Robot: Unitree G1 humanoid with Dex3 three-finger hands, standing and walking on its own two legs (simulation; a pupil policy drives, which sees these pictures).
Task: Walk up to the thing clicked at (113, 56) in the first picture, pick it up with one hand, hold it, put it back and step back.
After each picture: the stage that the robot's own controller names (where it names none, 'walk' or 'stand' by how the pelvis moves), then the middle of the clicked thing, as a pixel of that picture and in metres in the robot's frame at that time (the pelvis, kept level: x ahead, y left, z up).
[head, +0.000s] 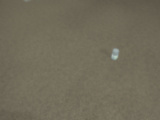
stand; (115, 54) +1.25 -0.34 -0.72
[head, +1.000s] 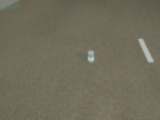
walk; (91, 56) +1.16 +0.04 -0.70
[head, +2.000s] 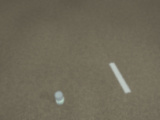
walk; (59, 98) +0.68 +0.26 -0.70
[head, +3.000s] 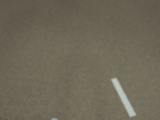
stand; out of the picture +0.41 +0.21 -0.70
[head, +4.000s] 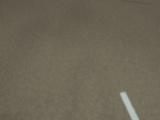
stand; out of the picture +0.37 +0.20 -0.72
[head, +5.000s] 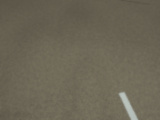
stand; out of the picture +0.36 +0.20 -0.73
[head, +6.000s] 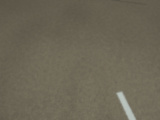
stand; out of the picture +0.37 +0.22 -0.73
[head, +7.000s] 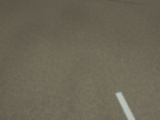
stand; out of the picture +0.36 +0.22 -0.73
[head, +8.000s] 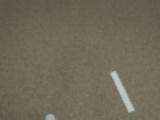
go down; out of the picture +0.38 +0.22 -0.69
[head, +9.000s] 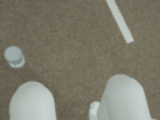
go down; (15, 57) +0.45 +0.24 -0.29
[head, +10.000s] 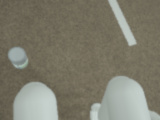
close in; (19, 58) +0.46 +0.23 -0.29
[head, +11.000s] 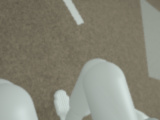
close in; out of the picture +0.44 +0.28 -0.23
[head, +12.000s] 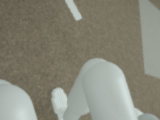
close; out of the picture +0.43 +0.28 -0.23
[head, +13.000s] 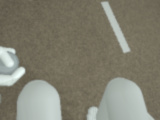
lift; (6, 67) +0.36 +0.26 -0.11
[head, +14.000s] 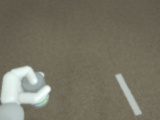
hold; (36, 90) +0.32 +0.17 +0.02
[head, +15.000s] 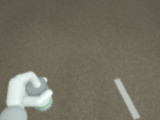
hold; (40, 95) +0.32 +0.17 +0.00
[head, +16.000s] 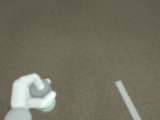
crouch; (43, 96) +0.32 +0.16 -0.01
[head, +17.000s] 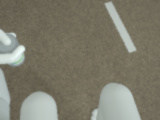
crouch; (11, 51) +0.46 +0.21 -0.10
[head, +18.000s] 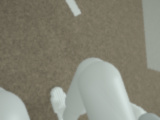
lower; out of the picture +0.44 +0.28 -0.24
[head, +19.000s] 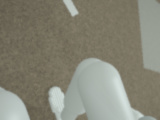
lower; out of the picture +0.44 +0.29 -0.24
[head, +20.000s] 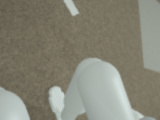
lower; out of the picture +0.44 +0.29 -0.24
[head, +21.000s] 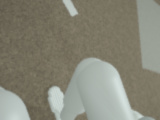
lower; out of the picture +0.45 +0.29 -0.24
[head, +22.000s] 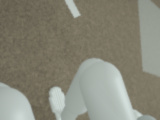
draw back; out of the picture +0.44 +0.28 -0.24
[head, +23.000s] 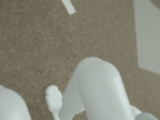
withdraw; out of the picture +0.43 +0.28 -0.24
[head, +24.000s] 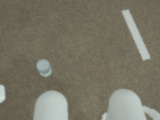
walk; (44, 68) +0.46 +0.20 -0.39
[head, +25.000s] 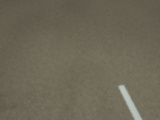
stand; out of the picture +0.38 +0.18 -0.66
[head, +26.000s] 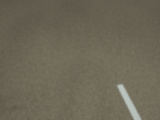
stand; out of the picture +0.39 +0.19 -0.67
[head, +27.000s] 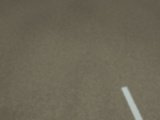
stand; out of the picture +0.39 +0.18 -0.70
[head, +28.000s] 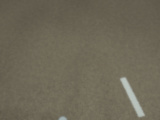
walk; out of the picture +0.42 +0.19 -0.72
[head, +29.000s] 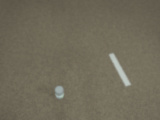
walk; (59, 92) +0.60 +0.16 -0.71
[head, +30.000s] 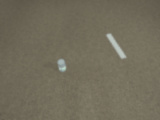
walk; (62, 65) +0.91 +0.28 -0.69
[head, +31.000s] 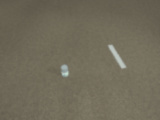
stand; (64, 70) +0.99 +0.21 -0.71
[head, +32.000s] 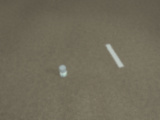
stand; (63, 71) +0.99 +0.23 -0.73
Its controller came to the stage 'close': yes
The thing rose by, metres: 0.71
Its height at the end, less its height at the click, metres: +0.00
